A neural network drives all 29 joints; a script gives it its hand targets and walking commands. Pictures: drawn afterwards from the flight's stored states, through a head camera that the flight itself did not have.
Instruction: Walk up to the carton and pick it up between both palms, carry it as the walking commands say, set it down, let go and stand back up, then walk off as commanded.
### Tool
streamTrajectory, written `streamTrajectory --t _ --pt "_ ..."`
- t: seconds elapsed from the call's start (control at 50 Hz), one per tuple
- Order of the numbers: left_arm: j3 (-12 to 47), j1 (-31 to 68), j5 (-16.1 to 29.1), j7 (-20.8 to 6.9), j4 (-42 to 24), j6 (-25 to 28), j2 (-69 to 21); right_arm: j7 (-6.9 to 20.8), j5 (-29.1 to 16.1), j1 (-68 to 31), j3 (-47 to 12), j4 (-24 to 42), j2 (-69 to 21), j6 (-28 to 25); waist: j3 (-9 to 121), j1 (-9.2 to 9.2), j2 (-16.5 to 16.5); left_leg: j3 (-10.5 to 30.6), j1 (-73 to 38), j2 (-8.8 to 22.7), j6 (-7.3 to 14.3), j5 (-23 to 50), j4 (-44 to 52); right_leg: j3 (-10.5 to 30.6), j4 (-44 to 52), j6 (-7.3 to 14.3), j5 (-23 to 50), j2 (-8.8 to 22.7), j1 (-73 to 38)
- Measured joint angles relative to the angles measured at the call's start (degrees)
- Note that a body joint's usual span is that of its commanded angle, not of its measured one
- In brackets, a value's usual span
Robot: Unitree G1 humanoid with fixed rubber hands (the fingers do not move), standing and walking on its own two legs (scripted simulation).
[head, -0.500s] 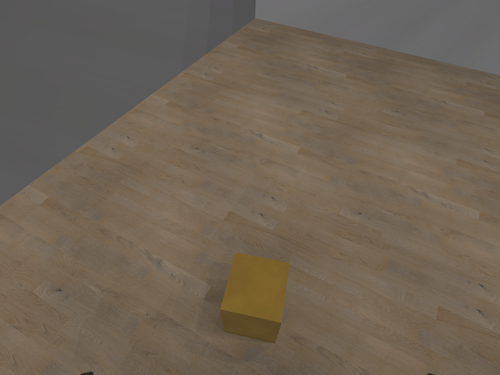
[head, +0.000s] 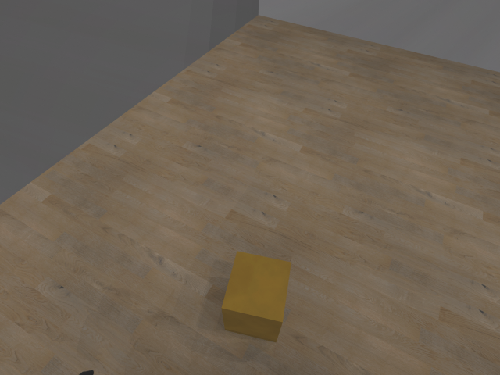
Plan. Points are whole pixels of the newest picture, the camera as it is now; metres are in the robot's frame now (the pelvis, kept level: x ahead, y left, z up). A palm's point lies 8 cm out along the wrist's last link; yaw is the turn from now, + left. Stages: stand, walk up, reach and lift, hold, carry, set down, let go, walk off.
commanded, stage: walk off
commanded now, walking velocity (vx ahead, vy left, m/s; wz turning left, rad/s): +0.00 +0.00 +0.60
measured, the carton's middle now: (256, 297) +0.48 -0.01 -0.66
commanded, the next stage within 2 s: none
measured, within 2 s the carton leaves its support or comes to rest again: neither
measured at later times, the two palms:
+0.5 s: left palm out of the picture -0.06 +0.22 -0.12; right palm out of the picture +0.12 -0.34 -0.14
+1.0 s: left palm out of the picture -0.17 +0.23 -0.13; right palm out of the picture +0.15 -0.24 -0.12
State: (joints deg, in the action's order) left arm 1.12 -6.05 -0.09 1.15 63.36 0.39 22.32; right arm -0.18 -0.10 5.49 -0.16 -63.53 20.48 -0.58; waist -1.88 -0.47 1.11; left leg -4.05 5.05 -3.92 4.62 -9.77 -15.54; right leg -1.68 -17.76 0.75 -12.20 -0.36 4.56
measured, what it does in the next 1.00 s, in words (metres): steps on the spot, turning left: right foot, then left foot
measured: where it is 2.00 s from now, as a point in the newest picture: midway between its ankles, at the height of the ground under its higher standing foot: outside the picture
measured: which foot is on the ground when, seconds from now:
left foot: down 0.00-0.40, up 0.42-0.76, down 0.78-1.00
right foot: down 0.00-0.10, up 0.12-0.38, down 0.40-0.78, up 0.80-1.00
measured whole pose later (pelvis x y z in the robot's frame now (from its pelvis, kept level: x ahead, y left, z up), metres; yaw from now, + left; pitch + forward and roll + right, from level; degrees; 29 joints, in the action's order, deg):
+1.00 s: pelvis -0.07 -0.06 -0.01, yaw +37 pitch +0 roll -1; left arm -3.3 -7.0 -1.4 0.4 50.5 -3.7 18.8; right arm 0.6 0.4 9.9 3.5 -52.0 15.8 2.5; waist -6.7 -0.2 1.6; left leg 2.6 12.3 -1.4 1.7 -14.5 -27.4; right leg -1.5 -58.1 -4.4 -23.8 4.7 25.5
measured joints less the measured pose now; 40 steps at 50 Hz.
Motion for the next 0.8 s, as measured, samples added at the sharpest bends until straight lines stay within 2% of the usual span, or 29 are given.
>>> streamTrajectory --t 0.12,0.18,0.24,0.28,0.36,0.4,0.42,0.46,0.48,0.52,0.56,0.62,0.7,0.74,0.76,0.78,0.8 --pt "0.0 0.1 -0.3 0.9 -1.5 -1.8 -1.4 0.7 0.2 1.4 0.3 1.1 -1.3 2.0 -0.8 -0.59 0.3 2.2 4.5 -1.3 0.3 -2.3 -6.5 -1.5 -9.8 -1.0 -4.4 1.6 5.0" --pt "0.0 0.1 -0.7 1.4 -2.7 -2.7 -2.1 0.8 0.7 2.7 1.0 1.7 -1.4 2.5 -1.2 -1.11 -0.9 4.6 6.5 -1.3 0.1 -2.2 -8.1 0.4 -21.3 -2.0 -14.6 1.2 9.7" --pt "-0.1 0.2 -0.7 1.0 -4.3 -3.0 -2.5 0.6 0.8 3.9 1.5 1.8 -1.5 3.2 -1.9 -1.01 -2.1 7.1 8.0 -1.0 -0.6 -1.1 -8.1 2.3 -28.6 -2.9 -16.7 1.6 13.2" --pt "-0.4 0.4 -0.6 0.8 -5.3 -2.8 -2.4 0.6 0.8 4.0 2.0 1.9 -1.5 3.8 -2.4 -0.85 -2.3 8.6 9.0 -1.0 -1.4 -0.3 -8.2 3.1 -27.9 -3.7 -16.3 2.4 13.8" --pt "-0.7 0.4 0.0 0.9 -6.9 -2.4 -2.5 0.8 0.7 3.6 2.9 2.6 -1.5 4.7 -3.0 -0.63 -2.4 11.6 11.5 -1.0 -3.4 0.3 -9.8 4.0 -19.6 -4.7 -13.4 2.8 11.5" --pt "-0.9 -0.3 0.0 1.2 -7.5 -1.9 -2.8 0.8 0.5 3.2 3.3 3.2 -1.3 5.2 -2.8 -0.03 -2.5 13.0 13.6 -1.1 -4.7 -0.7 -12.9 3.3 -11.3 -3.8 -6.4 2.6 8.5" --pt "-1.1 -0.7 -0.2 1.6 -7.4 -1.8 -3.3 0.6 0.5 2.6 3.5 3.6 -1.1 5.3 -3.1 -0.03 -3.1 13.4 15.3 -1.1 -5.3 -5.1 -17.3 2.3 -10.9 -2.9 -3.2 2.2 8.2" --pt "-1.3 -2.0 -1.0 1.8 -7.3 -2.2 -4.0 0.2 1.2 2.0 3.7 4.7 -1.1 5.0 -3.0 0.20 -3.0 10.4 19.7 -0.7 -6.4 -13.6 -30.4 0.7 -11.1 -1.6 -3.3 2.5 7.8" --pt "-1.5 -2.8 -1.3 1.8 -7.2 -2.4 -4.2 0.3 1.3 1.8 3.8 5.3 -1.0 4.9 -2.8 0.28 -2.8 8.9 21.5 -0.4 -6.7 -14.9 -36.3 0.1 -10.4 -1.3 -3.7 2.9 7.3" --pt "-1.5 -3.7 -1.6 1.6 -7.2 -2.9 -4.7 0.8 1.4 1.4 4.2 6.4 -0.7 4.8 -2.6 -0.14 -2.5 6.4 23.7 1.1 -7.5 -14.2 -45.3 -1.5 -8.8 -1.1 -3.6 3.7 6.2" --pt "-1.6 -3.8 -1.6 1.5 -7.7 -3.1 -5.0 1.5 1.3 1.4 4.4 7.4 -0.5 5.0 -2.8 -0.53 -2.1 4.6 23.8 2.9 -8.4 -13.6 -48.0 -3.3 -8.1 -1.1 -3.4 4.5 5.6" --pt "-2.0 -3.3 -1.8 0.9 -8.8 -2.6 -5.3 2.5 1.0 1.4 4.4 8.0 -0.9 5.3 -3.4 -0.27 -1.5 3.3 21.2 5.2 -9.4 -14.3 -43.9 -5.9 -8.9 -1.2 -3.8 5.5 5.5" --pt "-2.7 -3.0 -2.1 -0.2 -9.9 -2.4 -5.1 3.2 0.4 0.8 3.9 9.1 -2.2 5.4 -4.1 0.63 -0.3 2.0 15.2 6.4 -9.2 -16.0 -33.4 -8.8 -12.0 -2.0 -5.6 7.3 5.9" --pt "-3.2 -3.1 -1.8 -0.6 -10.3 -2.4 -4.6 3.0 0.2 0.6 3.7 9.9 -2.9 5.2 -4.2 0.81 0.4 0.9 12.0 6.3 -8.6 -14.9 -28.1 -10.3 -14.2 -2.7 -6.9 8.5 6.3" --pt "-3.5 -3.3 -1.6 -0.9 -10.4 -2.4 -4.3 2.9 0.2 0.5 3.7 10.3 -3.1 4.9 -4.1 0.79 0.8 0.3 10.0 6.1 -8.3 -12.1 -24.1 -11.0 -15.8 -3.2 -7.7 9.3 6.7" --pt "-3.7 -3.7 -1.2 -1.1 -10.7 -2.4 -4.0 2.6 0.4 0.7 3.7 10.9 -3.1 4.4 -3.8 0.69 0.8 0.2 7.9 5.9 -7.4 -9.2 -19.4 -11.6 -18.3 -3.8 -8.9 9.9 7.7" --pt "-4.1 -3.5 -1.1 -1.3 -10.8 -2.7 -3.4 2.3 0.6 0.6 3.9 11.1 -3.6 3.8 -4.2 0.79 1.7 0.3 7.9 5.0 -5.9 -10.3 -19.1 -10.5 -22.9 -4.3 -12.3 10.6 9.5"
